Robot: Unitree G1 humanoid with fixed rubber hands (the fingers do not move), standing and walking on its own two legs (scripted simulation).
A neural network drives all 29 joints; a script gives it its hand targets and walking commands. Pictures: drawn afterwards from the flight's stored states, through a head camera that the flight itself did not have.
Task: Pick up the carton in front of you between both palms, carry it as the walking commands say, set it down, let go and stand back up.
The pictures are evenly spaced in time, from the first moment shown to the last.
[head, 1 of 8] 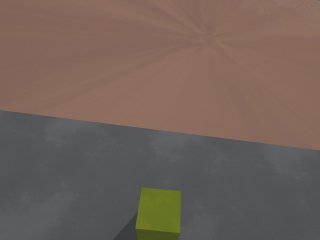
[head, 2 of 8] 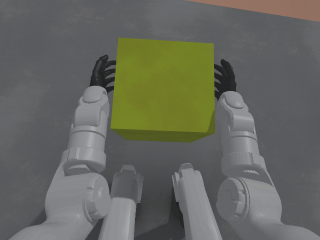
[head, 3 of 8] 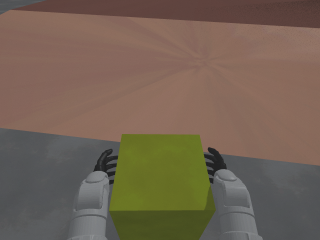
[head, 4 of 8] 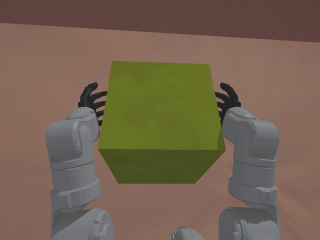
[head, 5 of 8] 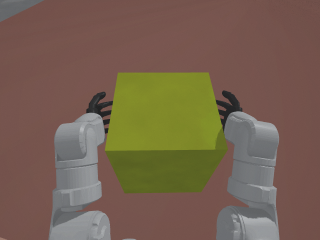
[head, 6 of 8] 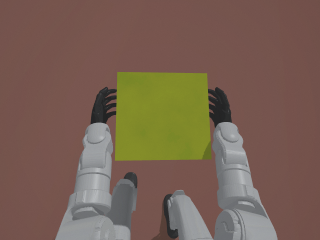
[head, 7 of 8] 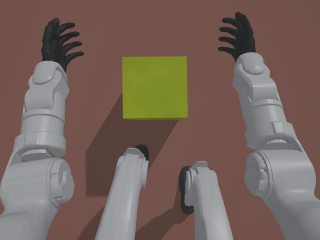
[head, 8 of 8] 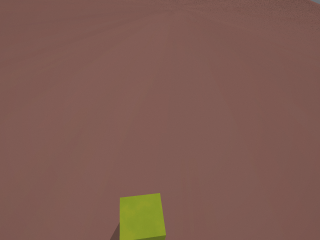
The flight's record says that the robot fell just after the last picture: no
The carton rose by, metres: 1.12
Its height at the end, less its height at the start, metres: +0.37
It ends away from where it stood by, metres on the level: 4.73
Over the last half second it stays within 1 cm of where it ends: yes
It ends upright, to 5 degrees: yes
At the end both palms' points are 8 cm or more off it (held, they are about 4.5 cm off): yes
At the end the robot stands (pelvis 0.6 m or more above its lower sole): yes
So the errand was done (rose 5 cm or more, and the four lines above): yes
